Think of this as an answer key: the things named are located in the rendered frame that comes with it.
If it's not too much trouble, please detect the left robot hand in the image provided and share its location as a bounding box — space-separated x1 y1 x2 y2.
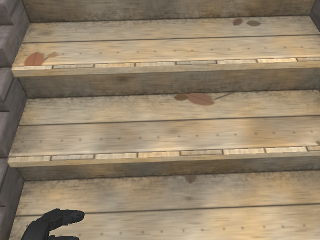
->
21 208 85 240

